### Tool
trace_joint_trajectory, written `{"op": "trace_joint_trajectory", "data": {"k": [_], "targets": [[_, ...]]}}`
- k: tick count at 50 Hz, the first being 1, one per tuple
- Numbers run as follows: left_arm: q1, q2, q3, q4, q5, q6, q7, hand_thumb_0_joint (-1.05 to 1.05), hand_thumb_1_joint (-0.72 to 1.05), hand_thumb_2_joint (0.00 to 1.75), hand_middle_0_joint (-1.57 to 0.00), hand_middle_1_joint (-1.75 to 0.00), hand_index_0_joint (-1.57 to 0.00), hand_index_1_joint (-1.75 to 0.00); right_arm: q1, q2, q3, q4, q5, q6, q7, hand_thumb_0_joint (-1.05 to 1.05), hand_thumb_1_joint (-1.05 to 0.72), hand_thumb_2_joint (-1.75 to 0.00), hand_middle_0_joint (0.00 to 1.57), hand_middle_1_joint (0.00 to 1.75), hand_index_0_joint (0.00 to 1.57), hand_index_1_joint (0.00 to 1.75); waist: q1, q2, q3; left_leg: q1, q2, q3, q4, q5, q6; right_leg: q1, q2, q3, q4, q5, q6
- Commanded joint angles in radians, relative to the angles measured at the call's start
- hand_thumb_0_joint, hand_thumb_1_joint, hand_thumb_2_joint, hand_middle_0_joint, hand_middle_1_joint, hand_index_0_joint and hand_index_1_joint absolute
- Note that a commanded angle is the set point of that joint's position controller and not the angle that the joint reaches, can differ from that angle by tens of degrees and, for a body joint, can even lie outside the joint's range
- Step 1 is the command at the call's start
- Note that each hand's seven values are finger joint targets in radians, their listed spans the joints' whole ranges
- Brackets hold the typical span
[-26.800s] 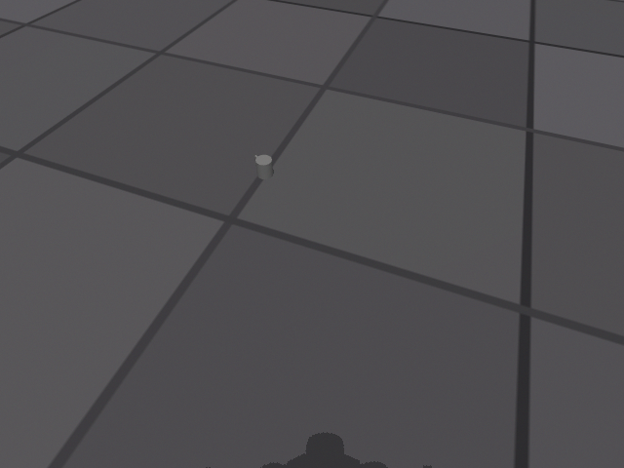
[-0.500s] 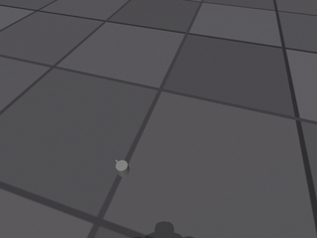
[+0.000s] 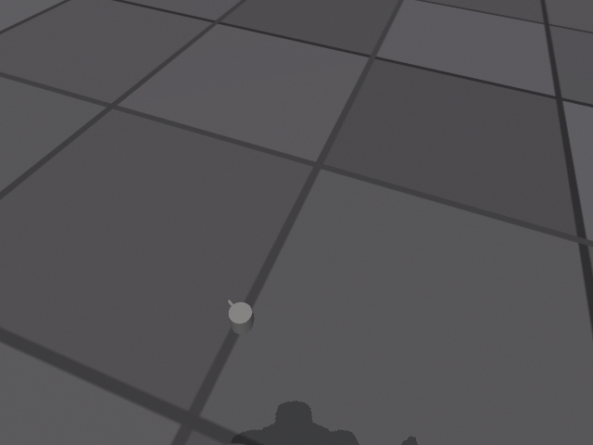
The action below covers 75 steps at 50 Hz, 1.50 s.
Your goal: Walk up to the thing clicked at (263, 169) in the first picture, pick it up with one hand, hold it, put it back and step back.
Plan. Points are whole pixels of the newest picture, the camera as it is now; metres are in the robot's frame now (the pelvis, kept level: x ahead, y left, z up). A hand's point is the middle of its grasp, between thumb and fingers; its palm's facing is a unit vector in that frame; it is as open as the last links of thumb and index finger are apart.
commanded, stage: walk up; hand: left
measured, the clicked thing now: (238, 314) +0.62 +0.19 -0.72
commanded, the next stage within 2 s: none
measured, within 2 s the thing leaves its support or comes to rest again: neither
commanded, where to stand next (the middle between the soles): +0.22 -0.07 m, yaw +1 degrees
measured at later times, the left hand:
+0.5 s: hand (152, 366) +0.26 +0.25 -0.15, palm faces -0.11 -0.93 -0.35, open 7.4 cm
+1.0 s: hand (144, 371) +0.25 +0.26 -0.17, palm faces -0.06 -0.93 -0.35, open 7.4 cm
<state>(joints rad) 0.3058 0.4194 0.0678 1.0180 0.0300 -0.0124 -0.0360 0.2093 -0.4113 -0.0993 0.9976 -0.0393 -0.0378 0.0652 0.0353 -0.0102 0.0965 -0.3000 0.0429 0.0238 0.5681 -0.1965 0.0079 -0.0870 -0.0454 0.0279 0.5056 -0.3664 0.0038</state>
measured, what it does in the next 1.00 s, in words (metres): walks ahead: right foot, then left foot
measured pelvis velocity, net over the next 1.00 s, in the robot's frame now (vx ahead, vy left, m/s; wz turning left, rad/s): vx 0.13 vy -0.01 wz -0.06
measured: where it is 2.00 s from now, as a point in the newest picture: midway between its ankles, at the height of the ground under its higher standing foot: outside the picture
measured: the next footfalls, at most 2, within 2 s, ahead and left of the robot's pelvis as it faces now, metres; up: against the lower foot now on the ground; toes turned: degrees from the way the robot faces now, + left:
right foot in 0.44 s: +0.25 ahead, -0.13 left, +0.00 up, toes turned -4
left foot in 0.72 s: +0.18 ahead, +0.12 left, +0.00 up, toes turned -3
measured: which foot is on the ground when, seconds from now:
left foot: down 0.00-0.48, up 0.50-0.70, down 0.72-1.00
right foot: down 0.00-0.00, up 0.02-0.42, down 0.44-0.76, up 0.78-1.00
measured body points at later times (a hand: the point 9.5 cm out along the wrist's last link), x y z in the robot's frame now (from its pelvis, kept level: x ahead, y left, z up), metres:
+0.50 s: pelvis +0.13 +0.00 -0.01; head +0.19 -0.01 +0.44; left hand +0.26 +0.29 -0.13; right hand +0.16 -0.31 -0.14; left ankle +0.07 +0.12 -0.71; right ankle +0.21 -0.12 -0.73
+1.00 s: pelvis +0.13 -0.01 +0.00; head +0.19 +0.02 +0.44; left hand +0.26 +0.31 -0.14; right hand +0.19 -0.35 -0.10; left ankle +0.15 +0.12 -0.73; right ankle +0.11 -0.16 -0.71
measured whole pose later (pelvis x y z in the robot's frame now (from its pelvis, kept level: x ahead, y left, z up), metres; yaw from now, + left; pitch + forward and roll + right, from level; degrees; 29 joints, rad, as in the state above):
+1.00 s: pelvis +0.13 -0.01 +0.00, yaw -3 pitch -1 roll -1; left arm 0.10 0.43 0.07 0.93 0.00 0.06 -0.01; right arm 0.21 -0.40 -0.05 0.91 -0.03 -0.03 -0.02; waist 0.01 -0.05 0.15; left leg -0.30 0.06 0.01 0.65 -0.34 -0.01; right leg -0.30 0.00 0.07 0.74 -0.46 -0.01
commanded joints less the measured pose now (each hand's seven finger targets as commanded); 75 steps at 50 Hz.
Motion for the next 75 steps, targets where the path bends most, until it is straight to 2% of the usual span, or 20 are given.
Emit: {"op": "trace_joint_trajectory", "data": {"k": [1, 5, 14, 21, 23, 24, 26, 35, 37, 38, 40, 43, 48, 50, 53, 54, 58, 61, 63, 75], "targets": [[-0.027, 0.135, 0.022, -0.136, -0.014, -0.024, 0.016, 0.0, 0.9, 0.9, -0.2, -0.3, -0.2, -0.3, 0.201, -0.341, -0.087, -0.065, -0.015, -0.032, -0.038, 0.0, -0.9, -0.9, 0.2, 0.3, 0.2, 0.3, -0.128, 0.261, -0.103, 0.339, 0.345, -0.667, -0.432, -0.648, 0.147, -0.574, 0.121, 0.089, 0.587, -0.212, -0.067], [0.035, 0.226, 0.038, -0.09, -0.022, -0.029, 0.014, 0.0, 0.9, 0.9, -0.2, -0.3, -0.2, -0.3, 0.044, -0.241, -0.045, -0.152, 0.019, -0.045, -0.044, 0.0, -0.9, -0.9, 0.2, 0.3, 0.2, 0.3, -0.04, 0.12, 0.017, 0.214, 0.261, -0.374, -0.374, -0.299, 0.154, -0.511, -0.002, 0.14, 0.563, -0.005, -0.058], [-0.069, 0.121, 0.017, -0.156, -0.02, -0.001, 0.003, 0.0, 0.9, 0.9, -0.2, -0.3, -0.2, -0.3, 0.115, -0.201, -0.02, -0.175, 0.028, -0.054, -0.075, 0.0, -0.9, -0.9, 0.2, 0.3, 0.2, 0.3, -0.043, 0.133, 0.05, 0.127, 0.185, -0.014, -0.235, 0.653, 0.126, -0.323, 0.006, 0.022, 0.261, 0.176, -0.011], [-0.095, 0.122, 0.021, -0.135, -0.02, -0.004, 0.021, 0.0, 0.9, 0.9, -0.2, -0.3, -0.2, -0.3, 0.076, -0.195, -0.006, -0.182, 0.059, -0.009, -0.088, 0.0, -0.9, -0.9, 0.2, 0.3, 0.2, 0.3, -0.017, 0.073, -0.101, 0.137, 0.105, 0.001, 0.051, 0.549, 0.08, -0.042, 0.047, -0.066, -0.042, 0.362, -0.074], [-0.028, 0.236, 0.053, -0.132, -0.012, -0.016, 0.034, 0.0, 0.9, 0.9, -0.2, -0.3, -0.2, -0.3, 0.12, -0.124, 0.021, -0.195, 0.073, -0.01, -0.09, 0.0, -0.9, -0.9, 0.2, 0.3, 0.2, 0.3, 0.023, -0.198, -0.217, -0.03, -0.021, 0.04, 0.397, 0.075, 0.008, 0.155, -0.218, 0.244, -0.071, 0.861, -0.196], [-0.079, 0.2, 0.034, -0.153, -0.03, -0.015, 0.04, 0.0, 0.9, 0.9, -0.2, -0.3, -0.2, -0.3, 0.171, -0.103, 0.033, -0.169, 0.07, 0.006, -0.101, 0.0, -0.9, -0.9, 0.2, 0.3, 0.2, 0.3, -0.005, -0.192, -0.229, -0.04, -0.083, -0.034, 0.444, -0.396, 0.005, 0.114, -0.306, 0.344, -0.067, 0.893, -0.3], [-0.167, 0.172, 0.025, -0.177, -0.025, 0.0, 0.046, 0.0, 0.9, 0.9, -0.2, -0.3, -0.2, -0.3, 0.136, -0.145, 0.024, -0.132, 0.058, 0.016, -0.108, 0.0, -0.9, -0.9, 0.2, 0.3, 0.2, 0.3, -0.019, -0.17, -0.206, 0.024, -0.027, -0.086, 0.375, -0.514, 0.006, -0.038, -0.274, 0.301, -0.073, 0.689, -0.294], [-0.285, 0.183, 0.036, -0.229, -0.02, 0.056, 0.036, 0.0, 0.9, 0.9, -0.2, -0.3, -0.2, -0.3, 0.169, -0.154, 0.013, -0.073, 0.032, 0.001, -0.117, 0.0, -0.9, -0.9, 0.2, 0.3, 0.2, 0.3, -0.073, -0.142, -0.191, 0.067, -0.063, 0.031, -0.049, 0.002, -0.009, -0.13, -0.158, 0.1, 0.108, 0.513, -0.185], [-0.282, 0.128, 0.022, -0.245, -0.033, 0.073, 0.026, 0.0, 0.9, 0.9, -0.2, -0.3, -0.2, -0.3, 0.092, -0.256, -0.016, -0.109, 0.003, -0.005, -0.12, 0.0, -0.9, -0.9, 0.2, 0.3, 0.2, 0.3, -0.051, 0.072, -0.112, 0.084, 0.173, -0.331, -0.17, 0.105, 0.082, -0.359, -0.031, 0.059, 0.252, 0.187, -0.077], [-0.302, 0.136, 0.031, -0.24, -0.027, 0.08, 0.036, 0.0, 0.9, 0.9, -0.2, -0.3, -0.2, -0.3, 0.034, -0.338, -0.032, -0.128, 0.012, -0.006, -0.114, 0.0, -0.9, -0.9, 0.2, 0.3, 0.2, 0.3, -0.066, 0.222, -0.073, -0.037, 0.358, -0.524, -0.269, 0.168, 0.219, -0.345, 0.081, 0.021, 0.437, -0.182, -0.038], [-0.286, 0.178, 0.049, -0.223, -0.018, 0.084, 0.038, 0.0, 0.9, 0.9, -0.2, -0.3, -0.2, -0.3, -0.02, -0.323, -0.038, -0.149, 0.005, -0.017, -0.117, 0.0, -0.9, -0.9, 0.2, 0.3, 0.2, 0.3, -0.046, 0.165, -0.015, -0.066, 0.393, -0.533, -0.246, 0.251, 0.309, -0.358, 0.042, 0.131, 0.628, -0.198, -0.03], [-0.232, 0.137, 0.043, -0.193, -0.035, 0.066, 0.027, 0.0, 0.9, 0.9, -0.2, -0.3, -0.2, -0.3, -0.019, -0.231, -0.01, -0.151, 0.009, -0.027, -0.125, 0.0, -0.9, -0.9, 0.2, 0.3, 0.2, 0.3, -0.016, 0.125, -0.099, 0.138, 0.198, -0.217, -0.086, 0.51, 0.179, -0.409, 0.083, 0.143, 0.58, -0.13, -0.04], [-0.253, 0.108, 0.019, -0.174, -0.033, 0.025, 0.028, 0.0, 0.9, 0.9, -0.2, -0.3, -0.2, -0.3, 0.012, -0.232, -0.005, -0.146, 0.004, -0.003, -0.104, 0.0, -0.9, -0.9, 0.2, 0.3, 0.2, 0.3, -0.065, 0.232, -0.197, 0.282, 0.155, -0.145, 0.022, 0.48, 0.167, -0.258, 0.052, -0.027, 0.108, -0.122, -0.005], [-0.177, 0.111, 0.021, -0.115, -0.024, 0.008, 0.037, 0.0, 0.9, 0.9, -0.2, -0.3, -0.2, -0.3, -0.007, -0.23, 0.004, -0.145, 0.017, 0.016, -0.095, 0.0, -0.9, -0.9, 0.2, 0.3, 0.2, 0.3, -0.032, 0.198, -0.191, 0.194, 0.102, -0.083, 0.111, 0.45, 0.113, -0.096, 0.07, -0.067, -0.133, 0.151, -0.023], [-0.127, 0.23, 0.039, -0.09, 0.0, -0.024, 0.052, 0.0, 0.9, 0.9, -0.2, -0.3, -0.2, -0.3, -0.026, -0.118, 0.051, -0.181, 0.04, 0.021, -0.082, 0.0, -0.9, -0.9, 0.2, 0.3, 0.2, 0.3, -0.018, -0.089, -0.201, -0.197, -0.009, -0.052, 0.208, -0.155, 0.014, 0.175, -0.213, 0.353, -0.118, 0.369, -0.138], [-0.179, 0.292, 0.041, -0.105, -0.002, -0.023, 0.048, 0.0, 0.9, 0.9, -0.2, -0.3, -0.2, -0.3, -0.058, -0.159, 0.031, -0.164, 0.037, 0.027, -0.095, 0.0, -0.9, -0.9, 0.2, 0.3, 0.2, 0.3, -0.004, -0.155, -0.172, -0.091, -0.009, -0.06, 0.27, -0.427, 0.011, -0.031, -0.323, 0.43, -0.125, 0.378, -0.266], [-0.278, 0.199, 0.014, -0.113, -0.016, -0.018, 0.042, 0.0, 0.9, 0.9, -0.2, -0.3, -0.2, -0.3, -0.009, -0.172, 0.025, -0.082, 0.043, 0.002, -0.076, 0.0, -0.9, -0.9, 0.2, 0.3, 0.2, 0.3, -0.087, -0.125, -0.09, 0.101, 0.014, -0.068, -0.061, -0.016, 0.014, -0.151, -0.129, 0.118, -0.031, 0.384, -0.106], [-0.219, 0.159, 0.005, -0.097, -0.033, -0.013, 0.038, 0.0, 0.9, 0.9, -0.2, -0.3, -0.2, -0.3, -0.036, -0.218, 0.02, -0.076, 0.028, -0.007, -0.079, 0.0, -0.9, -0.9, 0.2, 0.3, 0.2, 0.3, -0.042, -0.044, -0.16, 0.212, 0.135, -0.246, -0.123, 0.195, 0.104, -0.204, -0.01, 0.027, 0.059, 0.244, -0.026], [-0.193, 0.162, 0.002, -0.059, -0.026, -0.015, 0.037, 0.0, 0.9, 0.9, -0.2, -0.3, -0.2, -0.3, -0.118, -0.215, 0.029, -0.073, 0.032, -0.003, -0.065, 0.0, -0.9, -0.9, 0.2, 0.3, 0.2, 0.3, -0.012, -0.022, -0.078, 0.045, 0.118, -0.209, -0.127, -0.022, 0.086, -0.115, -0.037, 0.07, -0.097, -0.007, -0.047], [-0.254, 0.156, -0.008, 0.006, -0.028, -0.021, 0.037, 0.0, 0.9, 0.9, -0.2, -0.3, -0.2, -0.3, -0.144, -0.158, 0.051, 0.011, 0.037, -0.004, -0.064, 0.0, -0.9, -0.9, 0.2, 0.3, 0.2, 0.3, -0.031, 0.015, -0.121, 0.158, 0.066, -0.119, -0.209, 0.127, 0.019, -0.048, -0.054, 0.047, -0.166, 0.236, -0.034]]}}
